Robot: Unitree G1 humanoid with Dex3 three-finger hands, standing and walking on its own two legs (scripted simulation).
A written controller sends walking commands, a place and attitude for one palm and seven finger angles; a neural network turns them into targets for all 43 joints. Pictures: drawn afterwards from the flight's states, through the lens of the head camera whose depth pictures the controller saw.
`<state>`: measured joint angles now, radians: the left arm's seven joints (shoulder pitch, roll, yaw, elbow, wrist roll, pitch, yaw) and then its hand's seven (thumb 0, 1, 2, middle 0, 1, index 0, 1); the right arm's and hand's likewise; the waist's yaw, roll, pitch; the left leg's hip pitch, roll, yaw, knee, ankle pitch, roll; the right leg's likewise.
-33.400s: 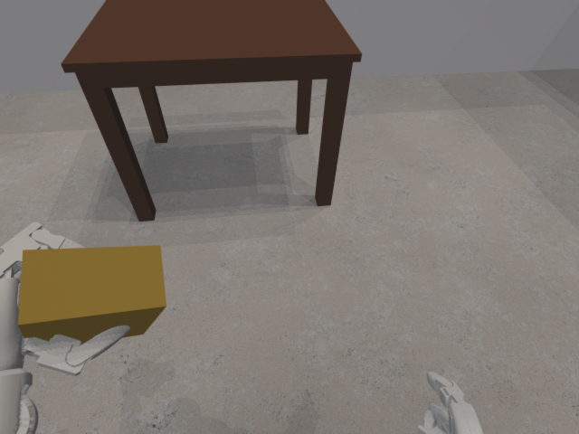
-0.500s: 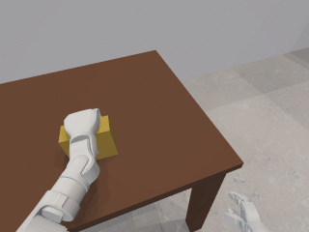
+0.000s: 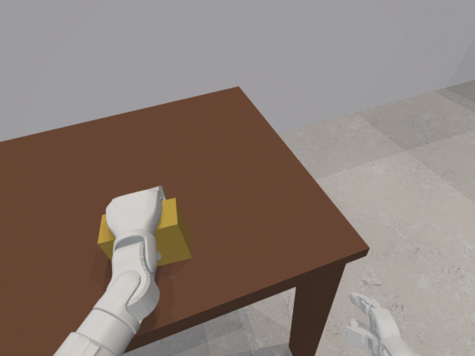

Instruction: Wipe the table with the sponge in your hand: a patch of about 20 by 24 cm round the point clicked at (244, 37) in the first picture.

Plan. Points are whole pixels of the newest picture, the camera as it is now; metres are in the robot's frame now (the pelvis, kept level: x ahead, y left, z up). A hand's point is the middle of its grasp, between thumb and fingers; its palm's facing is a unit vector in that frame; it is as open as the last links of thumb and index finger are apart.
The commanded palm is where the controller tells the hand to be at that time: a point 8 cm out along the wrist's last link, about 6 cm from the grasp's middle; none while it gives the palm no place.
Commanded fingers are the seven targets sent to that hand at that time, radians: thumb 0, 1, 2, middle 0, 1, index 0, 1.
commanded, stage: wipe back along the middle lane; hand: left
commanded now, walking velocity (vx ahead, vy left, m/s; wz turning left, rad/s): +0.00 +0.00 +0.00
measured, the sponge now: (152, 242) +0.31 +0.21 +0.03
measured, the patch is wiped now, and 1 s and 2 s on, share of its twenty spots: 0.85 0.95 1.00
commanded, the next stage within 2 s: slide across to the third lane in 0.34 s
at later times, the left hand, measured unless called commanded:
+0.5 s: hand (152, 251) +0.27 +0.18 +0.07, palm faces +0.06 -0.08 -1.00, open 10.1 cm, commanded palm +0.22 +0.17 +0.10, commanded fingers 0.00 0.10 1.30 -1.20 -1.60 -1.20 -1.60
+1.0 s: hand (176, 243) +0.28 +0.15 +0.07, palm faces +0.05 -0.07 -1.00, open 10.1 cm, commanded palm +0.25 +0.12 +0.12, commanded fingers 0.00 0.10 1.30 -1.20 -1.60 -1.20 -1.60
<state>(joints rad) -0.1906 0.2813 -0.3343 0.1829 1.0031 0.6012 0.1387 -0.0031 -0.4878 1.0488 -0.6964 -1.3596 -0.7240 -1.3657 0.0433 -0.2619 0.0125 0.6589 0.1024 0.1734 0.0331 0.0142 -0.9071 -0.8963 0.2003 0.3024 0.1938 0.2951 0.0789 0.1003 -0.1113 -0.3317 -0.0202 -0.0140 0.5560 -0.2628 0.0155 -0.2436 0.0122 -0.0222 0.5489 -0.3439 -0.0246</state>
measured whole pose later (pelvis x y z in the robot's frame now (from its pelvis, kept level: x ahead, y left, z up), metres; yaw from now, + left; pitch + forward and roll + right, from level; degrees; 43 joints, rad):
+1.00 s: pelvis -0.03 -0.02 +0.00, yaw +1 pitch -1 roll +1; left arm -0.26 0.20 -0.47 0.24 0.99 0.64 0.15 -0.02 -0.49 1.05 -0.70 -1.36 -0.73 -1.36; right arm -0.01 -0.24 0.01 0.71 0.10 0.09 0.04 0.02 -0.91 -0.90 0.20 0.30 0.18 0.29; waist 0.11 0.10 -0.09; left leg -0.30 -0.01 -0.03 0.55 -0.23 -0.01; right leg -0.24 0.02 -0.04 0.59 -0.34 -0.05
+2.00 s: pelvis -0.04 -0.04 +0.00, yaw +0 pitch +3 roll +1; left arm -0.61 0.19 -0.29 0.78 0.95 0.54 0.19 -0.01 -0.52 1.05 -0.73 -1.34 -0.77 -1.34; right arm 0.10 -0.25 0.01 0.75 0.09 0.15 -0.05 0.01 -0.91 -0.90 0.20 0.30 0.19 0.30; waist 0.02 0.08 -0.13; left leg -0.40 0.02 -0.03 0.54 -0.20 -0.01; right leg -0.34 0.06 -0.04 0.59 -0.30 -0.08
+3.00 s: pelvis -0.01 +0.01 +0.00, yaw -2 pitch +12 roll -1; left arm -0.94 0.26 -0.19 1.16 0.98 0.47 0.25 0.00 -0.53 1.06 -0.74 -1.34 -0.77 -1.34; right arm 0.19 -0.24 -0.02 0.78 0.06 0.13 -0.01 0.01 -0.91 -0.90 0.20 0.30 0.20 0.30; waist -0.06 0.05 -0.15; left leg -0.55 0.00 0.00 0.59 -0.24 0.03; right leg -0.45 0.03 0.00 0.54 -0.29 -0.01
